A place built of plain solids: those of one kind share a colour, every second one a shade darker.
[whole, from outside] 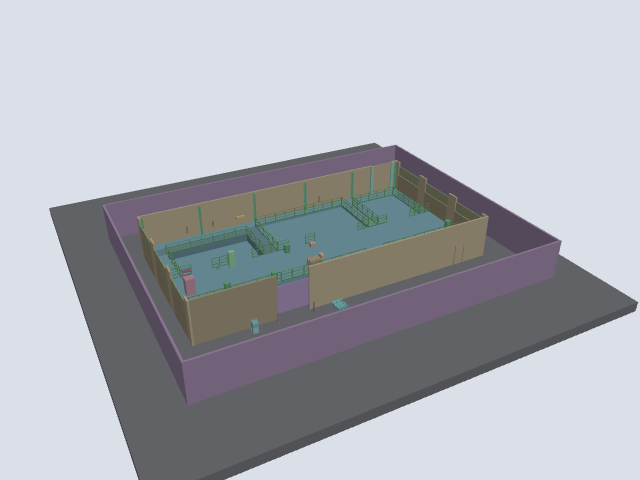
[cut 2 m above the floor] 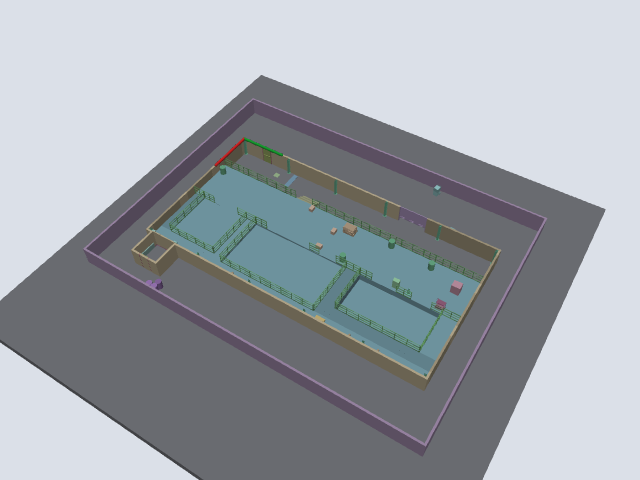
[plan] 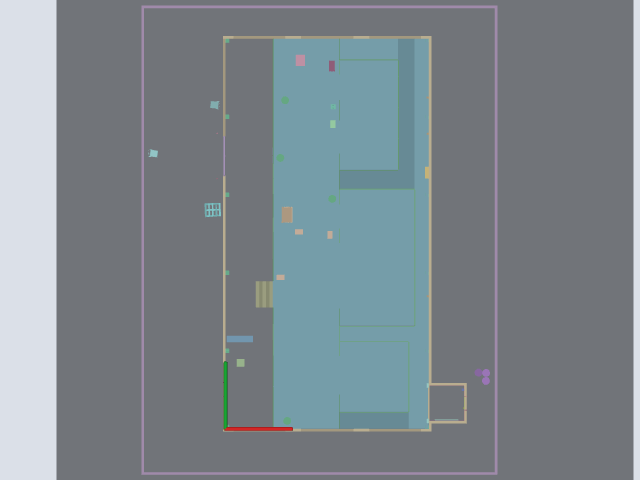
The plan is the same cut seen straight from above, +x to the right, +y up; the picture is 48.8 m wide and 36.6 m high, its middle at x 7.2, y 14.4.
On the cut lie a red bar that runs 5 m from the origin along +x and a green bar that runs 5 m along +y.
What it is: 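A works' hall with a railed raised floor and openings in the rail; one tall room; a strip of floor behind the doors, a deck 0.96 m over it that fills the rest, and 3 sunk grounds in the deck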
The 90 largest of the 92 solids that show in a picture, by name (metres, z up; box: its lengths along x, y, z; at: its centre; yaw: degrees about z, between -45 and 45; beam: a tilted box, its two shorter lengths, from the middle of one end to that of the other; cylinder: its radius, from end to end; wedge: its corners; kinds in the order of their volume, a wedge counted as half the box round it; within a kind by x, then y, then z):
{
 "raised_floor_bank_1": {"box": [5.1, 29.75, 1.01], "at": [6.15, 14.88, 0.46]},
 "raised_floor_bank_2": {"box": [4.45, 1.3, 1.01], "at": [10.93, 0.65, 0.46]},
 "raised_floor_bank_3": {"box": [4.45, 1.2, 1.01], "at": [10.93, 7.25, 0.46]},
 "raised_floor_bank_4": {"box": [4.45, 1.5, 1.01], "at": [10.93, 19.0, 0.46]},
 "raised_floor_bank_5": {"box": [4.45, 8.35, 0.28], "at": [10.93, 23.93, 0.09]},
 "raised_floor_bank_6": {"box": [4.45, 1.65, 1.01], "at": [10.93, 28.93, 0.46]},
 "raised_floor_bank_7": {"box": [5.25, 5.35, 1.01], "at": [11.32, 3.98, 0.46]},
 "raised_floor_bank_8": {"box": [5.7, 10.4, 0.82], "at": [11.55, 13.05, 0.36]},
 "raised_floor_bank_9": {"box": [0.8, 1.3, 1.01], "at": [13.55, 0.65, 0.46]},
 "raised_floor_bank_10": {"box": [0.8, 1.2, 1.01], "at": [13.55, 7.25, 0.46]},
 "raised_floor_bank_11": {"box": [0.8, 11.5, 1.01], "at": [13.55, 24.0, 0.46]},
 "raised_floor_bank_12": {"box": [0.45, 7.85, 1.01], "at": [14.18, 3.92, 0.46]},
 "raised_floor_bank_13": {"box": [0.45, 11.5, 1.01], "at": [14.18, 24.0, 0.46]},
 "raised_floor_bank_14": {"box": [0.02, 7.85, 1.01], "at": [14.4, 3.92, 0.46]},
 "raised_floor_bank_15": {"box": [1.1, 29.75, 1.01], "at": [14.95, 14.88, 0.46]},
 "yard_bound_1": {"box": [0.2, 35.78, 4.01], "at": [-6.31, 14.39, 1.96]},
 "yard_bound_2": {"box": [27.14, 0.2, 4.01], "at": [7.16, -3.4, 1.96]},
 "yard_bound_3": {"box": [27.14, 0.2, 4.01], "at": [7.16, 32.17, 1.96]},
 "yard_bound_4": {"box": [0.2, 35.78, 4.01], "at": [20.63, 14.39, 1.96]},
 "wall_1": {"box": [0.2, 19.51, 4.45], "at": [-0.1, 9.55, 2.17]},
 "wall_2": {"box": [0.2, 7.66, 4.45], "at": [-0.1, 26.12, 2.17]},
 "wall_3": {"box": [0.81, 0.2, 4.45], "at": [0.2, -0.1, 2.17]},
 "wall_4": {"box": [0.81, 0.2, 4.45], "at": [0.2, 29.85, 2.17]},
 "wall_5": {"box": [3.96, 0.2, 2.9], "at": [2.58, -0.1, 1.4]},
 "wall_6": {"box": [3.96, 0.2, 2.9], "at": [2.58, 29.85, 1.4]},
 "wall_7": {"box": [1.21, 0.2, 4.45], "at": [5.15, -0.1, 2.17]},
 "wall_8": {"box": [1.21, 0.2, 4.45], "at": [5.15, 29.85, 2.17]},
 "wall_9": {"box": [4.01, 0.2, 2.9], "at": [7.75, -0.1, 1.4]},
 "wall_10": {"box": [4.01, 0.2, 2.9], "at": [7.75, 29.85, 1.4]},
 "wall_11": {"box": [1.21, 0.2, 4.45], "at": [10.35, -0.1, 2.17]},
 "wall_12": {"box": [1.21, 0.2, 4.45], "at": [10.35, 29.85, 2.17]},
 "wall_13": {"box": [3.96, 0.2, 2.9], "at": [12.93, -0.1, 1.4]},
 "wall_14": {"box": [3.96, 0.2, 2.9], "at": [12.93, 29.85, 1.4]},
 "wall_15": {"box": [0.81, 0.2, 4.45], "at": [15.3, -0.1, 2.17]},
 "wall_16": {"box": [0.81, 0.2, 4.45], "at": [15.3, 29.85, 2.17]},
 "wall_17": {"box": [0.06, 2.82, 4.45], "at": [15.47, 1.95, 2.17]},
 "wall_18": {"box": [0.06, 2.7, 2.45], "at": [15.53, 1.95, 1.18]},
 "wall_19": {"box": [0.2, 26.65, 4.45], "at": [15.6, 16.62, 2.17]},
 "wall_20": {"box": [2.9, 0.2, 2.45], "at": [16.95, 0.5, 1.18]},
 "wall_21": {"box": [2.9, 0.2, 2.45], "at": [16.95, 3.4, 1.18]},
 "wall_22": {"box": [0.2, 3.1, 2.45], "at": [18.3, 1.95, 1.18]},
 "door_landing_1": {"box": [0.78, 2.0, 0.21], "at": [2.69, 10.25, 0.06]},
 "door_landing_2": {"box": [0.78, 2.0, 0.37], "at": [2.95, 10.25, 0.14]},
 "door_landing_3": {"box": [0.78, 2.0, 0.53], "at": [3.21, 10.25, 0.21]},
 "door_landing_4": {"box": [0.56, 2.0, 0.69], "at": [3.36, 10.25, 0.29]},
 "door_landing_5": {"box": [0.28, 2.0, 0.85], "at": [3.48, 10.25, 0.38]},
 "window_pane_1": {"box": [3.95, 0.1, 1.06], "at": [2.58, -0.15, 3.37]},
 "window_pane_2": {"box": [3.95, 0.1, 1.06], "at": [2.58, 29.9, 3.37]},
 "window_pane_3": {"box": [4.0, 0.1, 1.06], "at": [7.75, -0.15, 3.37]},
 "window_pane_4": {"box": [4.0, 0.1, 1.06], "at": [7.75, 29.9, 3.37]},
 "window_pane_5": {"box": [3.95, 0.1, 1.06], "at": [12.93, -0.15, 3.37]},
 "window_pane_6": {"box": [3.95, 0.1, 1.06], "at": [12.93, 29.9, 3.37]},
 "roll_cage_1": {"box": [0.72, 0.85, 1.65], "at": [5.7, 28.1, 1.78]},
 "drum_1": {"cylinder": 0.3, "from": [4.17, 20.66, 0.96], "to": [4.17, 20.66, 1.83]},
 "drum_2": {"cylinder": 0.3, "from": [4.54, 25.06, 0.96], "to": [4.54, 25.06, 1.83]},
 "drum_3": {"cylinder": 0.3, "from": [4.7, 0.6, 0.96], "to": [4.7, 0.6, 1.83]},
 "drum_4": {"cylinder": 0.3, "from": [8.13, 17.54, 0.96], "to": [8.13, 17.54, 1.83]},
 "beyond_drums_1": {"cylinder": 0.3, "from": [19.29, 4.29, -0.06], "to": [19.29, 4.29, 0.87]},
 "beyond_drums_2": {"cylinder": 0.3, "from": [19.85, 3.66, -0.06], "to": [19.85, 3.66, 0.87]},
 "beyond_drums_3": {"cylinder": 0.3, "from": [19.87, 4.26, -0.06], "to": [19.87, 4.26, 0.87]},
 "pallet_stack_1": {"box": [0.73, 1.12, 0.86], "at": [4.69, 16.32, 1.34]},
 "beyond_wheeled_bin_1": {"box": [0.51, 0.48, 1.08], "at": [-5.47, 20.99, 0.48], "yaw": -7.8},
 "beyond_wheeled_bin_2": {"box": [0.51, 0.48, 1.08], "at": [-0.85, 24.7, 0.48], "yaw": -5.6},
 "beyond_wheeled_bin_3": {"box": [0.6, 0.53, 0.4], "at": [-0.85, 24.7, 0.82], "yaw": -5.6},
 "pier_1": {"box": [0.17, 0.34, 4.45], "at": [15.41, 0.6, 2.17]},
 "pier_2": {"box": [0.17, 0.34, 4.45], "at": [15.41, 3.3, 2.17]},
 "roller_shutter_1": {"box": [0.06, 2.86, 2.77], "at": [-0.12, 20.8, 1.92]},
 "tote_stack_1": {"box": [0.4, 0.6, 1.62], "at": [8.19, 23.24, 1.77]},
 "deck_rail_1": {"box": [5.25, 0.05, 0.05], "at": [11.32, 1.27, 1.99]},
 "deck_rail_2": {"box": [5.25, 0.05, 0.05], "at": [11.32, 6.68, 1.99]},
 "deck_rail_3": {"box": [5.7, 0.05, 0.05], "at": [11.55, 7.82, 1.99]},
 "deck_rail_4": {"box": [0.024, 8.35, 0.1], "at": [13.18, 23.93, 1.01]},
 "deck_rail_5": {"box": [0.05, 8.35, 0.05], "at": [13.18, 23.93, 1.34]},
 "deck_rail_6": {"box": [0.05, 8.35, 0.05], "at": [13.18, 23.93, 1.67]},
 "deck_rail_7": {"box": [0.05, 8.35, 0.05], "at": [13.18, 23.93, 1.99]},
 "deck_rail_8": {"box": [0.024, 10.4, 0.1], "at": [14.43, 13.05, 1.01]},
 "deck_rail_9": {"box": [0.05, 10.4, 0.05], "at": [14.43, 13.05, 1.34]},
 "deck_rail_10": {"box": [0.05, 10.4, 0.05], "at": [14.43, 13.05, 1.67]},
 "deck_rail_11": {"box": [0.05, 10.4, 0.05], "at": [14.43, 13.05, 1.99]},
 "carton_1": {"box": [0.6, 0.4, 0.4], "at": [5.6, 15.01, 1.16]},
 "carton_2": {"box": [0.4, 0.6, 0.4], "at": [7.96, 14.79, 1.16]},
 "radiator_1": {"box": [1.8, 0.1, 0.6], "at": [16.85, 0.69, 0.45]},
 "door_leaf_1": {"box": [0.044, 1.0, 2.15], "at": [0.0, 3.0, 1.02]},
 "trench_plates_1": {"box": [2.01, 0.5, 0.07], "at": [1.09, 6.85, -0.01]},
 "signing_shelf_1": {"box": [0.3, 0.9, 0.26], "at": [15.35, 19.54, 1.91]},
 "steel_column_1": {"box": [0.014, 0.22, 4.25], "at": [15.28, 0.14, 2.08]},
 "steel_column_2": {"box": [0.014, 0.22, 4.25], "at": [15.28, 5.95, 2.08]},
 "steel_column_3": {"box": [0.014, 0.22, 4.25], "at": [15.28, 17.85, 2.08]},
 "steel_column_4": {"box": [0.014, 0.22, 4.25], "at": [15.28, 23.8, 2.08]},
 "access_cover_1": {"box": [0.6, 0.6, 0.06], "at": [1.15, 5.03, -0.02]}
}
